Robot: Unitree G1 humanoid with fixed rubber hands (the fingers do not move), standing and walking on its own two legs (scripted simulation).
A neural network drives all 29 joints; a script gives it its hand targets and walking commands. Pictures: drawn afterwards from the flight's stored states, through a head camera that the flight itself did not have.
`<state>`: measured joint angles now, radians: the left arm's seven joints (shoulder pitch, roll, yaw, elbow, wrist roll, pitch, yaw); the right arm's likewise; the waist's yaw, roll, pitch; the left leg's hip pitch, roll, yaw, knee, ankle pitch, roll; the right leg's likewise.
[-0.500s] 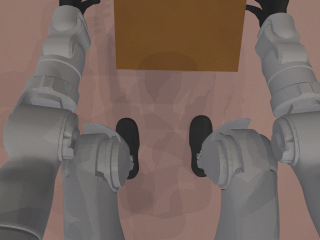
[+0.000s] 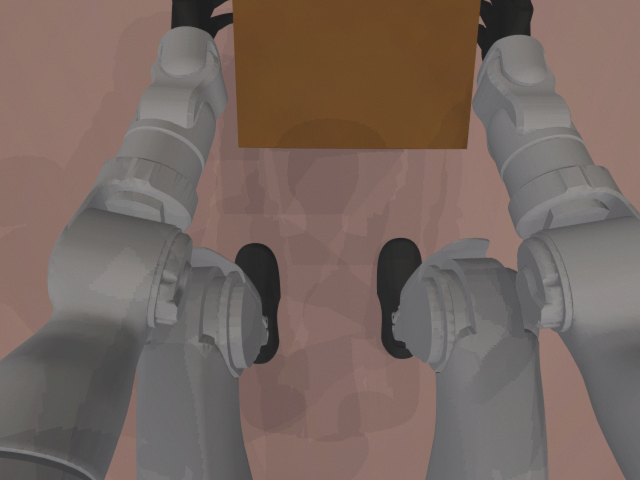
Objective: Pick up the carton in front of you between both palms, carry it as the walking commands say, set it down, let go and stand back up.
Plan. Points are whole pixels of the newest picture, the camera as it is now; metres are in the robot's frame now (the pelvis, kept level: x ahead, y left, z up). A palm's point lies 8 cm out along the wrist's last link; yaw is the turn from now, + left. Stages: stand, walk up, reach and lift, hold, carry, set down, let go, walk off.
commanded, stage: reach and lift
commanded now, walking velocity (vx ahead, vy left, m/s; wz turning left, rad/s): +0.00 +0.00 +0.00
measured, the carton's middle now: (345, 60) +0.51 -0.02 -0.25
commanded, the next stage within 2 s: none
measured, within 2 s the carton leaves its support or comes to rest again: leaves its support in 0.28 s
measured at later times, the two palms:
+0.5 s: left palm (156, 3) +0.52 +0.12 -0.07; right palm (574, 26) +0.49 -0.18 -0.07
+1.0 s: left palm out of the picture +0.48 +0.12 +0.10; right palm out of the picture +0.46 -0.18 +0.09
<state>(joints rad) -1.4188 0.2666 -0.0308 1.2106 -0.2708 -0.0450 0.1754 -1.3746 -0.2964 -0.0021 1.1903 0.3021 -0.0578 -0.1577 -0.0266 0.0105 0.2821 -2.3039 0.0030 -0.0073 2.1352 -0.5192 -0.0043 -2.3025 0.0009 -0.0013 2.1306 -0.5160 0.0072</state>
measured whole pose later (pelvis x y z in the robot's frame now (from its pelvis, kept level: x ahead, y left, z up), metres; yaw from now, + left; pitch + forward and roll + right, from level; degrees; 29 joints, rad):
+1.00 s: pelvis +0.02 +0.01 +0.15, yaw -2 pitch +40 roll +0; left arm -0.86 -0.05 0.40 0.65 0.16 0.33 0.09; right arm -0.84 0.01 -0.41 0.63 -0.15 0.34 -0.05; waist -0.02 0.02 -0.22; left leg -1.86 -0.07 -0.04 1.69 -0.52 -0.02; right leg -1.88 0.05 0.05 1.68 -0.49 0.03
